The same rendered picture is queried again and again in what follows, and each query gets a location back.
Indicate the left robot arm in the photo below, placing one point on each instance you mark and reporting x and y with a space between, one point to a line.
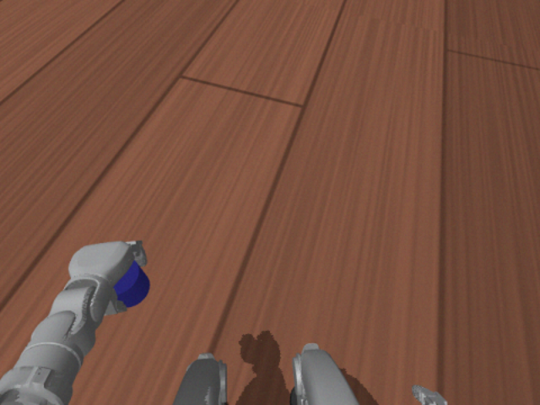
47 368

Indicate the tin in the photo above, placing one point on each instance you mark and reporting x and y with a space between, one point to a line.
133 287

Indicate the left robot hand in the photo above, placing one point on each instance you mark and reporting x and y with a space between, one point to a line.
109 260

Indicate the right robot hand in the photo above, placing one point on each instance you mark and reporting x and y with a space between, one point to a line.
427 397

